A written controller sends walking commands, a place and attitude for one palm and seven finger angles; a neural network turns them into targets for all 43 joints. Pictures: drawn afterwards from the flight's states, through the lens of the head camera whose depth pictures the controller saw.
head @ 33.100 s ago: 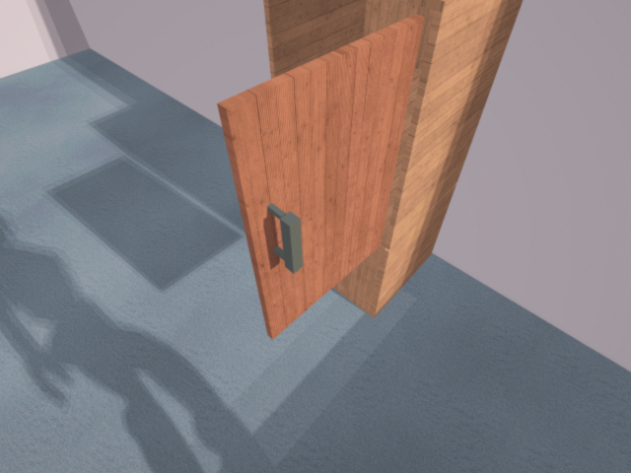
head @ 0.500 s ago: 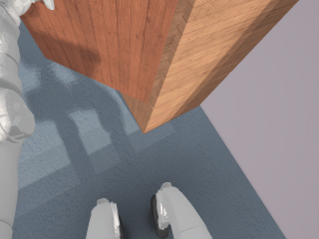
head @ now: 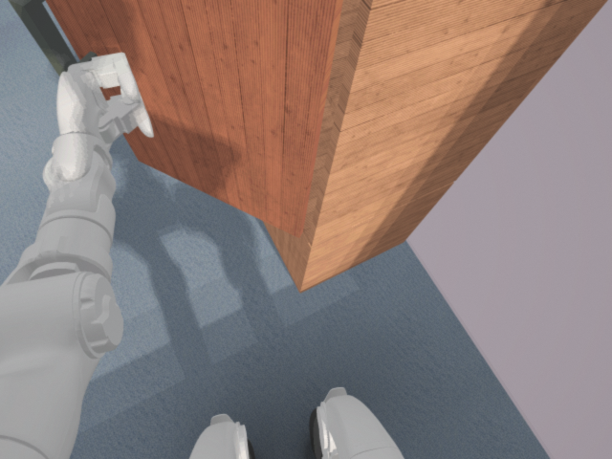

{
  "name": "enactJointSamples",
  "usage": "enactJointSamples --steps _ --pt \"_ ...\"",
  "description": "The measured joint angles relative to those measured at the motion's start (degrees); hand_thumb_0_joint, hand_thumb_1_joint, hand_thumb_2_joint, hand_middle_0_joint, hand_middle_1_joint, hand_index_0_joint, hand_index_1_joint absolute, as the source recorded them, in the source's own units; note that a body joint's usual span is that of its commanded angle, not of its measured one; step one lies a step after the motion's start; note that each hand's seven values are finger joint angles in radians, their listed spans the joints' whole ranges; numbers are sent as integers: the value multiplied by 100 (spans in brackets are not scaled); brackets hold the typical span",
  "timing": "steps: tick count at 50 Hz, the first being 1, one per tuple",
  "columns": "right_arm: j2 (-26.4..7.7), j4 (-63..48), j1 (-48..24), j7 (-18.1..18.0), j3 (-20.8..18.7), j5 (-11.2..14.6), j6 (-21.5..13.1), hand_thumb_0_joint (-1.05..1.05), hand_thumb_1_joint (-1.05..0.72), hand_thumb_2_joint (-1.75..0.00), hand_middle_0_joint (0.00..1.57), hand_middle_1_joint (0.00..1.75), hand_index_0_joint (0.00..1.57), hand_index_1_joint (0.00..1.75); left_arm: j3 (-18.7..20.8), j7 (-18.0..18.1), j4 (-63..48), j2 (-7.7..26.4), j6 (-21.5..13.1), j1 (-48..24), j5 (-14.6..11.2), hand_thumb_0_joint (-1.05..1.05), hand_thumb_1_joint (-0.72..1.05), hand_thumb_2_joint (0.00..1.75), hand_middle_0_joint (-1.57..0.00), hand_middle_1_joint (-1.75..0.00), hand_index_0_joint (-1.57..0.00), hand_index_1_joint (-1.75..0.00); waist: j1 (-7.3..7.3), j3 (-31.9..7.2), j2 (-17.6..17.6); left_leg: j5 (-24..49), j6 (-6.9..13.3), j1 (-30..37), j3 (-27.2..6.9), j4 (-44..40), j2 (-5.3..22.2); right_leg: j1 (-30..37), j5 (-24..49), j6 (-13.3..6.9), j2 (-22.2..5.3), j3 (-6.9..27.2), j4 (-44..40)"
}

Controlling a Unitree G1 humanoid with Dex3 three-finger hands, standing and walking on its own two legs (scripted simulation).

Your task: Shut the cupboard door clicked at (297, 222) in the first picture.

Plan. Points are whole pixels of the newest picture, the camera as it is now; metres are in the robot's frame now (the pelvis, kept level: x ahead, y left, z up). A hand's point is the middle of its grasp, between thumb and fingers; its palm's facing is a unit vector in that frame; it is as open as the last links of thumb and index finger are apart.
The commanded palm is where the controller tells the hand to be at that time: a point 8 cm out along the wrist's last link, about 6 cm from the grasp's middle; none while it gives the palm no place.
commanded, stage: pull the fist back off the door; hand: left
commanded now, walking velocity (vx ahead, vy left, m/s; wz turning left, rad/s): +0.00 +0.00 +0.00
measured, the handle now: (62, 34) +0.68 +0.24 +0.07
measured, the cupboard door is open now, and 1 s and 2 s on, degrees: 36 36 36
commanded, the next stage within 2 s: draw the hand back to the body in 0.28 s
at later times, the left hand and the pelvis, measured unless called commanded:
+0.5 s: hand (130, 135) +0.50 +0.14 +0.08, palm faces -0.03 -1.00 -0.03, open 3.1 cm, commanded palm +0.45 +0.19 +0.09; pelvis -0.01 +0.00 +0.00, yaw +1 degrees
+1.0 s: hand (15, 241) +0.35 +0.20 +0.15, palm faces +0.06 -0.99 -0.15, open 3.1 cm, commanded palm +0.30 +0.25 +0.16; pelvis +0.00 +0.01 +0.05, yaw +1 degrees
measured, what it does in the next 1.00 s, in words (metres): rises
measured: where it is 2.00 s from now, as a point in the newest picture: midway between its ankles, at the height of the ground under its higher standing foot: outside the picture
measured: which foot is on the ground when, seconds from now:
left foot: down 0.00-1.00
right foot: down 0.00-1.00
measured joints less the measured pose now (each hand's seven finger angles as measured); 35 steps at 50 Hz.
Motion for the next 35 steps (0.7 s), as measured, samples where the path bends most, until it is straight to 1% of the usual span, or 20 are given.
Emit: enactJointSamples --steps 5,8,12,15,19,23,26,28,32,35 --pt "-52 47 -266 -49 -94 36 7 0 -90 -90 21 30 20 30 -259 -23 -264 -359 -233 371 -149 1 90 90 -130 -150 -130 -150 163 -26 -85 12 -4 109 -44 -7 -58 124 -33 3 -58 -41 23" --pt "-67 53 -464 -79 -124 53 3 0 -90 -90 20 30 20 30 -395 16 -338 -514 -325 494 -159 2 90 90 -130 -150 -130 -150 215 -46 -104 1 0 129 -66 38 -87 155 -60 8 -88 -61 76" --pt "-40 13 -699 -109 -118 82 14 0 -90 -90 20 30 20 30 -439 57 -390 -641 -382 618 -166 2 90 90 -130 -150 -130 -150 261 -75 -116 -11 11 176 -48 76 -109 188 -82 18 -111 -42 139" --pt "9 -14 -827 -130 -72 106 10 0 -90 -90 20 30 20 30 -466 82 -274 -640 -401 595 -154 2 90 90 -130 -150 -130 -150 270 -80 -115 -10 20 199 -40 101 -124 205 -88 26 -127 -33 179" --pt "75 -30 -909 -157 12 119 -31 0 -90 -90 20 30 20 30 -446 92 -59 -540 -387 405 -140 2 90 90 -130 -150 -130 -150 241 -70 -97 -3 26 126 -57 174 -141 142 -88 28 -146 -48 248" --pt "127 -31 -857 -164 50 120 -38 0 -90 -90 21 30 20 30 -323 -4 -119 -443 -379 361 -183 2 90 90 -130 -150 -130 -150 228 -77 -91 2 32 50 -28 222 -137 50 -75 30 -143 -19 301" --pt "145 -64 -704 -163 18 175 44 0 -90 -90 21 30 20 30 -298 -139 -614 -489 -334 771 -303 2 90 90 -130 -150 -130 -150 310 -84 -61 22 41 213 53 102 -114 170 -31 41 -113 61 201" --pt "140 -85 -581 -171 5 237 109 0 -90 -90 21 30 20 30 -308 -230 -1007 -571 -226 1184 -410 2 90 90 -130 -150 -130 -150 388 -90 -28 57 49 437 108 -65 -100 368 16 54 -91 115 49" --pt "133 -117 -404 -242 12 358 176 0 -90 -90 21 30 20 30 -397 -290 -1739 -758 52 2012 -628 2 90 90 -130 -150 -130 -150 538 -47 -4 176 61 1037 167 -501 -97 941 137 68 -69 174 -363" --pt "129 -126 -375 -305 15 410 130 0 -90 -90 21 30 20 30 -506 -280 -2262 -855 145 2538 -742 2 90 90 -130 -150 -130 -150 629 -13 -27 276 57 1457 160 -804 -110 1369 224 69 -71 167 -658"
